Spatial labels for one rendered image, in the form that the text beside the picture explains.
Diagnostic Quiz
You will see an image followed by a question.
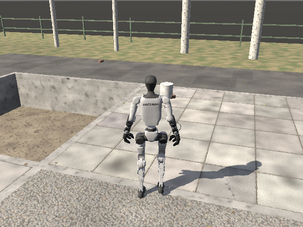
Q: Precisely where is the robot right foot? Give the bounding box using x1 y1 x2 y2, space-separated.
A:
157 182 164 193

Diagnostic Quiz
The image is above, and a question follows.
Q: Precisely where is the robot right hand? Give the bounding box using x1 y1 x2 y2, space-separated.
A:
169 134 180 146

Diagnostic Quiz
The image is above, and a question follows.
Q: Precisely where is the right robot upper arm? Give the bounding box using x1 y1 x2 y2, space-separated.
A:
161 96 174 122

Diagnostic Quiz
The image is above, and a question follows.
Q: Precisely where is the robot left forearm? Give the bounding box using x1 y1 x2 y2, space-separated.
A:
124 115 133 134

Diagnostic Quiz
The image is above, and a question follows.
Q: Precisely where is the right robot thigh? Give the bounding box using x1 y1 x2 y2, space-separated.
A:
157 131 168 163

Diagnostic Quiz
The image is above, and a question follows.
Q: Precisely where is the left robot upper arm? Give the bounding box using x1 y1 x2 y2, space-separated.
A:
128 96 141 122

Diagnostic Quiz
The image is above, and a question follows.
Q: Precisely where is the robot left hand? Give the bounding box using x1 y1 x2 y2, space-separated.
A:
123 133 134 144

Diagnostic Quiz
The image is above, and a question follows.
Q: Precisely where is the robot right forearm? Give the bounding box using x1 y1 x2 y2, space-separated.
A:
169 115 179 136

